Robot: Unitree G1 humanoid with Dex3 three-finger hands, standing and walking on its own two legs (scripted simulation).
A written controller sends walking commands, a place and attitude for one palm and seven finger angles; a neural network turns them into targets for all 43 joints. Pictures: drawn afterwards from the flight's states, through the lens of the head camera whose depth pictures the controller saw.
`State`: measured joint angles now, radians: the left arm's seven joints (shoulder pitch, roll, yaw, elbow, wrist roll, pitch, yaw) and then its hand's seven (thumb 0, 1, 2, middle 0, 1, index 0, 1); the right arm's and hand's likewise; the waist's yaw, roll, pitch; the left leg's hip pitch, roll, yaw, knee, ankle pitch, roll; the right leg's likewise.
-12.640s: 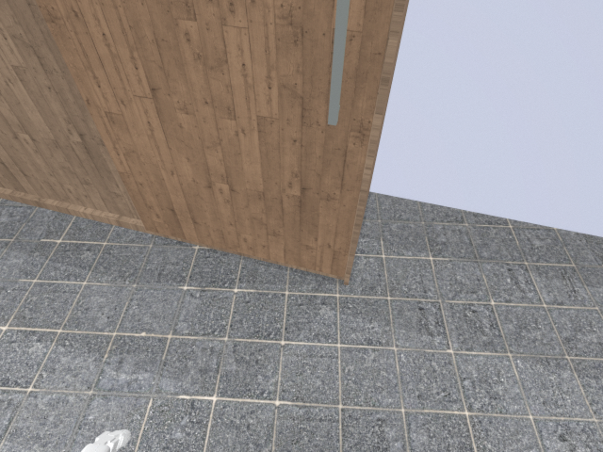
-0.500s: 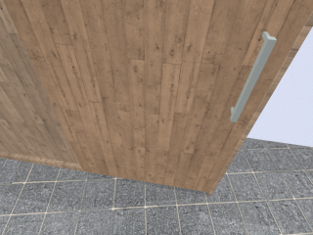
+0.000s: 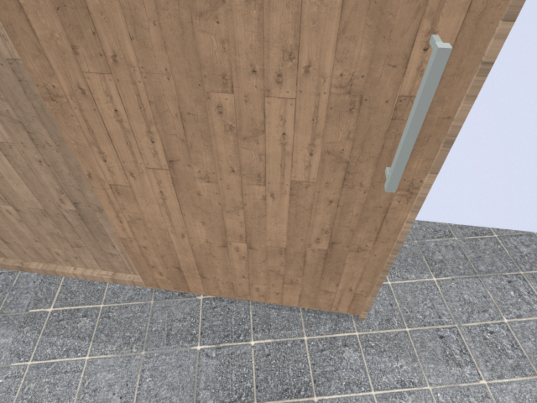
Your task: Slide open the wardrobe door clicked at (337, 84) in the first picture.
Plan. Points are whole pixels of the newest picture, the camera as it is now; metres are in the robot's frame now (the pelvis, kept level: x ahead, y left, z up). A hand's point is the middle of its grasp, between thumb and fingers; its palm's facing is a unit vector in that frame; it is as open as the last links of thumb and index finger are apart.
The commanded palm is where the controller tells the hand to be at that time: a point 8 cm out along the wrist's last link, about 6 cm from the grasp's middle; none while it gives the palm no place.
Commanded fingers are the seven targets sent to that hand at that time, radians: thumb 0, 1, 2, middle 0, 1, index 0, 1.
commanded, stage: come to a stop and stand still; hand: right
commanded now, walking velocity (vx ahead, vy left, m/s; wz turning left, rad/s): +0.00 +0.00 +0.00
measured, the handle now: (409, 123) +0.57 -0.22 +0.14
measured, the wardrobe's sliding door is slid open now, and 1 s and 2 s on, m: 0.00 0.00 0.00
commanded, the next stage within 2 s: look again from close up in 0.92 s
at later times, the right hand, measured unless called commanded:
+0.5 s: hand out of the picture +0.00 -0.24 -0.19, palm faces +0.05 +0.97 -0.23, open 7.4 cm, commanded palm none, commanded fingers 0.00 -0.90 -0.90 0.20 0.30 0.20 0.30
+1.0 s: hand out of the picture -0.04 -0.21 -0.17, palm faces -0.02 +0.98 -0.20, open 7.4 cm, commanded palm none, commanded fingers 0.00 -0.90 -0.90 0.20 0.30 0.20 0.30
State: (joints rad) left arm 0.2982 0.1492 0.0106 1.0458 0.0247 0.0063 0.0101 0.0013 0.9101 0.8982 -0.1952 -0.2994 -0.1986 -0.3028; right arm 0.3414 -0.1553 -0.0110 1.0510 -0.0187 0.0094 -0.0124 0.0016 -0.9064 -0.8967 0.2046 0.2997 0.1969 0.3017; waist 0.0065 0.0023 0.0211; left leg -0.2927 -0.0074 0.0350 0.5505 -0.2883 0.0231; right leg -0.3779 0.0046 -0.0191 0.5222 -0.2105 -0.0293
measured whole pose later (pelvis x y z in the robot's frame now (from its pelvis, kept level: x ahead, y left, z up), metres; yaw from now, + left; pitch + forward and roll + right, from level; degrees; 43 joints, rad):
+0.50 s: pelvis -0.04 -0.03 -0.01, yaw -1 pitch -4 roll +1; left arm 0.29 0.23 0.04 1.02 0.03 -0.01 0.01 0.00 0.91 0.90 -0.19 -0.30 -0.20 -0.30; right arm 0.25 -0.25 -0.05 1.04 -0.02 0.05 -0.02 0.00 -0.91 -0.90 0.20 0.30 0.20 0.30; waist 0.01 0.03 0.04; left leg -0.38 0.01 -0.02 0.74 -0.38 0.02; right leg -0.34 0.04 -0.03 0.62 -0.19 -0.07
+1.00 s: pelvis -0.06 -0.03 +0.01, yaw +1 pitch -1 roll +0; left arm 0.29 0.18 0.01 1.09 0.02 0.02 0.00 0.00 0.91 0.90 -0.20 -0.30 -0.20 -0.30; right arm 0.30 -0.19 -0.01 1.06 -0.02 0.02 -0.01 0.00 -0.91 -0.90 0.20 0.30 0.20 0.30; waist 0.02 0.01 0.02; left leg -0.19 0.00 0.02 0.49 -0.34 0.02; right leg -0.33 0.04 -0.05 0.39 -0.10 -0.05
